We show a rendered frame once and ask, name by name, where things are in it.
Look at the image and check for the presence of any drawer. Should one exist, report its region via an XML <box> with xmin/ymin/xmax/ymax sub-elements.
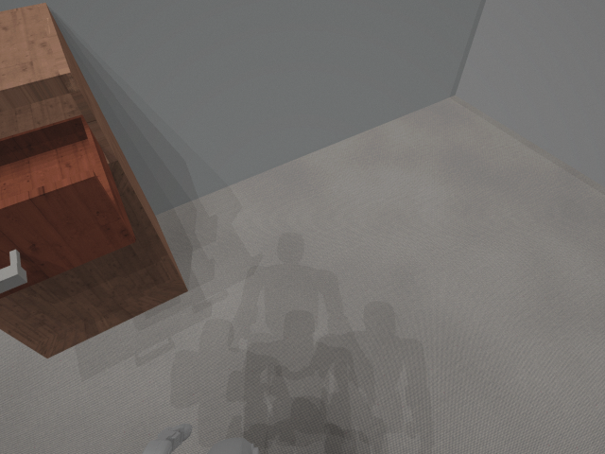
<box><xmin>0</xmin><ymin>115</ymin><xmax>136</xmax><ymax>299</ymax></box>

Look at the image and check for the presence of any cabinet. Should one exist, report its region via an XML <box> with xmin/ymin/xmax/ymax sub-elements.
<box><xmin>0</xmin><ymin>3</ymin><xmax>188</xmax><ymax>358</ymax></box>

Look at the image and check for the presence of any robot left hand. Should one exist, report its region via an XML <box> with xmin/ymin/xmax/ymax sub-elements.
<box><xmin>142</xmin><ymin>424</ymin><xmax>192</xmax><ymax>454</ymax></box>

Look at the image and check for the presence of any handle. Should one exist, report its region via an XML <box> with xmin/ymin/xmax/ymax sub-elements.
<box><xmin>0</xmin><ymin>250</ymin><xmax>27</xmax><ymax>293</ymax></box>

